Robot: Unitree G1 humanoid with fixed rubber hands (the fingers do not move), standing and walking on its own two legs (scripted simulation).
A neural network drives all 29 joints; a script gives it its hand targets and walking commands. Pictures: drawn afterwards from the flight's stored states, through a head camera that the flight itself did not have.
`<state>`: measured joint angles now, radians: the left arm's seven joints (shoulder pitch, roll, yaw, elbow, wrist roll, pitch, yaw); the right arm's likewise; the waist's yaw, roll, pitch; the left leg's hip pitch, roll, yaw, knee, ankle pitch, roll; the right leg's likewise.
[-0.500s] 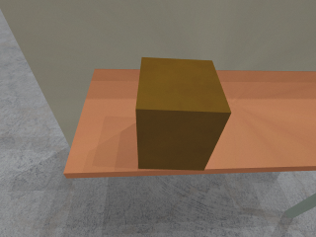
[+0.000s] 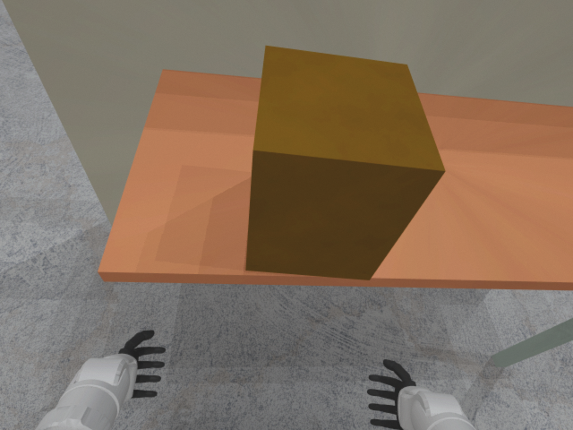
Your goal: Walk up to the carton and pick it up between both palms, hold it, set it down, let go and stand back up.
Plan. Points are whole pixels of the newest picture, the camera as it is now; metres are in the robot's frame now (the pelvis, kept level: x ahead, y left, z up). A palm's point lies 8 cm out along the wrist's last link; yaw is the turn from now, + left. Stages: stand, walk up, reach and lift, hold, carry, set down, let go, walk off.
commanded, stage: reach and lift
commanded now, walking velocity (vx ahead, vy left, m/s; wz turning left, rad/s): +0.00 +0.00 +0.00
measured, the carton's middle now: (322, 173) +0.47 -0.08 +0.10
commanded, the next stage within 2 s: none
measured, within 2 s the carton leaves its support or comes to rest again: neither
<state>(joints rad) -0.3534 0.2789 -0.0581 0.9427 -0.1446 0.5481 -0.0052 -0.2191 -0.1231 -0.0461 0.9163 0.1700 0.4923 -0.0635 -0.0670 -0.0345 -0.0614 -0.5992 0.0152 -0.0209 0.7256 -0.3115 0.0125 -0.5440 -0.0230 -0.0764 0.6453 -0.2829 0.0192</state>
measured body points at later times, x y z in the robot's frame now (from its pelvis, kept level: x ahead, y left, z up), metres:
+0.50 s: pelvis +0.00 -0.04 +0.03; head +0.03 -0.02 +0.48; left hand +0.23 +0.18 -0.07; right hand +0.17 -0.23 -0.07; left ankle +0.02 +0.11 -0.72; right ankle +0.02 -0.14 -0.72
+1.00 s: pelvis -0.01 -0.02 +0.03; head +0.02 -0.01 +0.48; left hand +0.18 +0.17 -0.04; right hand +0.14 -0.24 -0.02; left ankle +0.02 +0.11 -0.72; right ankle +0.02 -0.14 -0.72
